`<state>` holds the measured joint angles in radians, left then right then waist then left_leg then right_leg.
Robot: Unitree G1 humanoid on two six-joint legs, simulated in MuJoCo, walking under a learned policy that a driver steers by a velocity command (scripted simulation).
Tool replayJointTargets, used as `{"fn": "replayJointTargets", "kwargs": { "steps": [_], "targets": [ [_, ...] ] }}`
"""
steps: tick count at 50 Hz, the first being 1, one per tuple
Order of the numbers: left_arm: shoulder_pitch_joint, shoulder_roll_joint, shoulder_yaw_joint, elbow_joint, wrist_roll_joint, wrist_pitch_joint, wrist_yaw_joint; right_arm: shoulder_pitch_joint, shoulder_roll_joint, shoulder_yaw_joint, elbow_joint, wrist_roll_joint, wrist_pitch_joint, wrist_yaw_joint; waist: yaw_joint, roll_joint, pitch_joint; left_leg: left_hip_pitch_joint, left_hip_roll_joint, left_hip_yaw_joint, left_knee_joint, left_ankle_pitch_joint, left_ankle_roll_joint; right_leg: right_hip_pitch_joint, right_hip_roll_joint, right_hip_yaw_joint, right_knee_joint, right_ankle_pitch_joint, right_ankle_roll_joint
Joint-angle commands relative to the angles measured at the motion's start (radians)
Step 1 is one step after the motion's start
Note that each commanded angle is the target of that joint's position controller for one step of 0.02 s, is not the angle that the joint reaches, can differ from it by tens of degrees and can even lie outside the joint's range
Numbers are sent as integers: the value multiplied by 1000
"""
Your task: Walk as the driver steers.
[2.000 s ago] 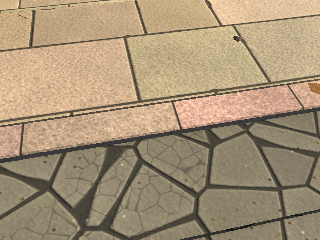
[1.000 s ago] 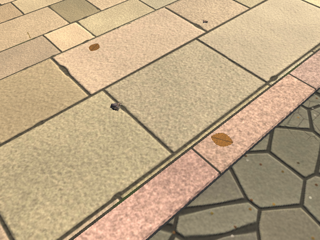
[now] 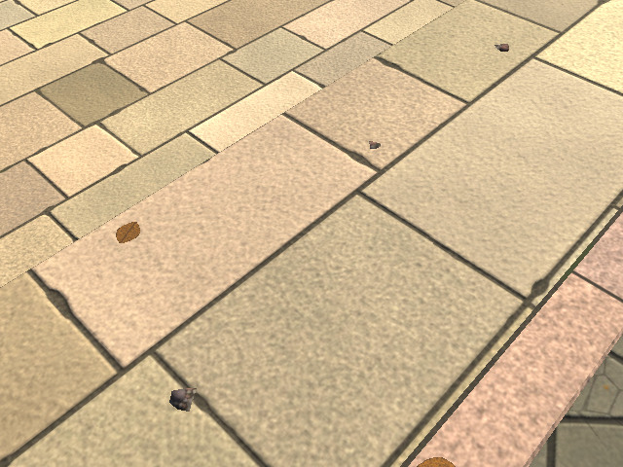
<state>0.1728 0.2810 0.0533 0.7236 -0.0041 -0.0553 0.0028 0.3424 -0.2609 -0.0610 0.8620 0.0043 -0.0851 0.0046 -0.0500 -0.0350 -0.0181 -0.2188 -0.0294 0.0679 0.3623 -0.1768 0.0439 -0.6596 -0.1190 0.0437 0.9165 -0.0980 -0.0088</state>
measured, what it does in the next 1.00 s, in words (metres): walks ahead, turning left: right foot, then left foot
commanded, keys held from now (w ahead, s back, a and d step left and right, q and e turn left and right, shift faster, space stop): w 0.06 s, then w+q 0.94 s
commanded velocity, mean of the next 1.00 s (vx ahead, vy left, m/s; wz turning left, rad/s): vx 0.50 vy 0.00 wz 0.42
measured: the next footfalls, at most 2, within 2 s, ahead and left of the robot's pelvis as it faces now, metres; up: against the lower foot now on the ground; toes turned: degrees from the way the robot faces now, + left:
right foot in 0.18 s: +0.25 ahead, -0.19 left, +0.00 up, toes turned +1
left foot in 0.78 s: +0.41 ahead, +0.07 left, +0.00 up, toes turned +24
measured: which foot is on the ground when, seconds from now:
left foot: down 0.00-0.20, up 0.22-0.76, down 0.78-1.00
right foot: up 0.00-0.16, down 0.18-0.76, up 0.78-1.00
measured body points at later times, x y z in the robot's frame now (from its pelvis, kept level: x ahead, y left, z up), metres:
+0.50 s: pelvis +0.23 -0.09 +0.00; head +0.24 -0.10 +0.45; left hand +0.19 +0.17 -0.13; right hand +0.44 -0.32 -0.11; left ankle +0.27 +0.06 -0.65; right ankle +0.21 -0.19 -0.75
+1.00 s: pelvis +0.45 +0.02 +0.00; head +0.48 +0.04 +0.45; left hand +0.57 +0.34 -0.07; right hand +0.57 -0.22 -0.12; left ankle +0.37 +0.06 -0.74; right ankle +0.64 -0.09 -0.69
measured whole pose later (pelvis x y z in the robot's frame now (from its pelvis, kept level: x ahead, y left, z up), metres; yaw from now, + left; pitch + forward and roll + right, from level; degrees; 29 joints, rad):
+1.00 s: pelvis +0.45 +0.02 +0.00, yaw +29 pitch +1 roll +0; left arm -0.04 0.25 0.06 0.72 0.00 -0.12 -0.02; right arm 0.44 -0.22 -0.08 0.80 0.02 -0.05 -0.02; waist -0.08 -0.02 0.04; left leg -0.11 -0.09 -0.06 0.37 -0.28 0.10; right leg -0.61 -0.07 0.07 0.83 -0.18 0.06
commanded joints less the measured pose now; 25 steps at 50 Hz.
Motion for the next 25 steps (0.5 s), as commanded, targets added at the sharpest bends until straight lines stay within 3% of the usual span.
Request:
{"fn": "replayJointTargets", "kwargs": {
  "steps": [1, 4, 6, 7, 9, 10, 11, 12, 13, 15, 17, 20, 25],
  "targets": [
    [1, 25, -1, -32, -4, -6, -7, -87, -153, -35, -76, 13, -15, -12, 43, 97, 32, -75, 236, -162, -211, -22, 173, 85, -11, -2, -159, 113, 15],
    [-88, 38, -2, -54, -15, -5, -18, -44, -186, -47, -59, 28, 0, -13, 1, 101, 53, -32, 261, -173, -186, -90, 154, 126, 9, -17, -308, 83, 23],
    [-102, 55, 4, -60, -22, -7, -25, -20, -194, -51, -45, 32, 14, -15, -4, 99, 64, -4, 283, -208, -132, -138, 145, 155, 16, 0, -368, 73, 24],
    [-87, 64, 8, -53, -25, -9, -27, -15, -192, -51, -40, 29, 22, -17, 3, 102, 65, 12, 288, -224, -98, -156, 137, 177, 19, 5, -393, 60, 24],
    [57, 90, 29, -4, -22, -14, -21, -26, -156, -39, -30, 21, 39, -16, 79, 78, 25, -40, 245, -215, 46, -197, 92, 383, 53, -40, -451, -16, 4],
    [184, 139, 54, 35, -15, -15, -14, 1, -86, -17, -28, 5, 38, -8, 119, -10, -63, -144, 167, -158, 266, -192, 55, 608, 15, -8, -429, -54, -17],
    [299, 230, 84, 64, 13, -10, -10, 59, -19, 7, -56, 15, 27, 4, 138, -285, -221, -425, 54, -37, 591, -256, -22, 915, -194, 313, -509, -358, -116],
    [364, 191, 77, 75, 4, -9, -12, 34, -45, 2, -52, 23, 15, 5, 169, -276, -246, -525, 50, -120, 817, -356, -27, 943, -253, 491, -582, -435, -134],
    [312, 153, 62, 68, 4, -14, -4, -32, -86, -17, -59, 33, 6, 3, 170, -161, -171, -553, 63, -191, 910, -309, -29, 852, -244, 413, -589, -254, -97],
    [180, 95, 44, 65, -5, -17, 0, -106, -101, -27, -79, 34, 18, -17, 114, -42, -111, -561, 105, -170, 904, -220, -33, 738, -205, 283, -610, -111, -64],
    [117, 19, 17, 73, 8, -30, -6, -115, -82, -33, -101, 38, 50, -14, 69, -85, -57, -528, 130, -145, 900, -162, -17, 639, -191, 201, -660, -81, -69],
    [117, 46, 26, 99, 10, -45, -3, -124, -47, -34, -130, 30, 83, -3, 38, -54, -15, -547, 116, -148, 915, -84, 11, 598, -199, 110, -721, -49, -82],
    [112, 70, 34, 127, 23, -47, 16, -194, -64, -49, -181, 11, 118, 7, 20, -32, 40, -580, 89, -118, 797, 9, 6, 629, -193, -48, -763, -10, -80]
  ]
}}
